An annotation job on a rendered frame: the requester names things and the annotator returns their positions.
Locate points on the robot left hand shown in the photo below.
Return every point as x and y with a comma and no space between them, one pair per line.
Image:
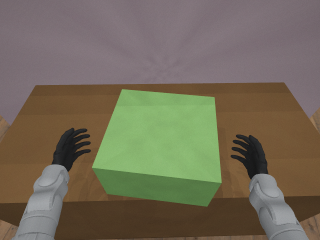
65,153

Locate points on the pedestal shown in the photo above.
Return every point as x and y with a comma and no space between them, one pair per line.
266,110

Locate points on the robot right hand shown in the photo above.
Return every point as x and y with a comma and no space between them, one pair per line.
254,160

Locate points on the carton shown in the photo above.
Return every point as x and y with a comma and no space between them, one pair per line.
161,146

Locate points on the robot left forearm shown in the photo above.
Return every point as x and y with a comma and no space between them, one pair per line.
42,213

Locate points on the robot right forearm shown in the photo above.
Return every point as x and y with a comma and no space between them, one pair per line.
275,215

